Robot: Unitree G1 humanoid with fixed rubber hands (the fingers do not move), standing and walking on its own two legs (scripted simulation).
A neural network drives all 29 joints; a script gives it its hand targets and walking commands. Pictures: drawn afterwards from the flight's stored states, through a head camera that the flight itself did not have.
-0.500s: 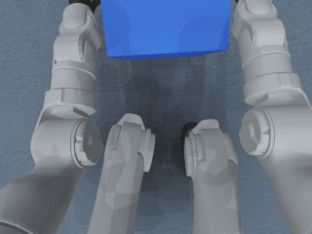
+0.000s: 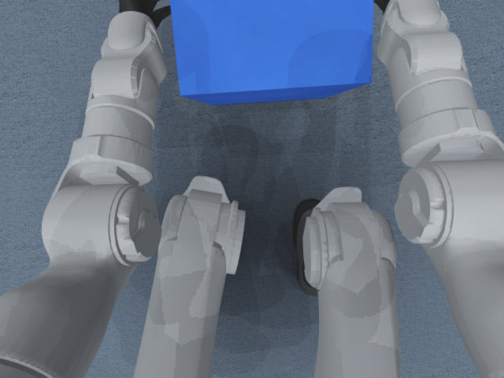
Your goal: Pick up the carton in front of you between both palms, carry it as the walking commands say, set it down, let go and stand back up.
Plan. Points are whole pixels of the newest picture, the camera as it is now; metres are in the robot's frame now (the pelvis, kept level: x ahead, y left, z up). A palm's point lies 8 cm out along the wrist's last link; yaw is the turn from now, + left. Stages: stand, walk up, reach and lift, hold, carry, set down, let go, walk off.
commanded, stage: set down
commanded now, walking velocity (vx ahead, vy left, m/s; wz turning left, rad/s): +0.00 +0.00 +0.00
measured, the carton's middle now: (267, 24) +0.53 +0.01 -0.25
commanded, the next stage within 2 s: let go in 1.88 s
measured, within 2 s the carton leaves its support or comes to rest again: neither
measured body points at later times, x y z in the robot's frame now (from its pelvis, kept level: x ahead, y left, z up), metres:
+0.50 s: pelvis -0.01 +0.00 -0.01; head +0.36 -0.01 +0.24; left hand +0.53 +0.17 -0.18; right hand +0.56 -0.14 -0.18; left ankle +0.10 +0.12 -0.34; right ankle +0.10 -0.11 -0.34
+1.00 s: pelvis -0.01 +0.00 -0.01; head +0.36 +0.00 +0.25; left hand +0.55 +0.21 -0.15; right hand +0.59 -0.17 -0.15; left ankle +0.10 +0.11 -0.34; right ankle +0.10 -0.11 -0.34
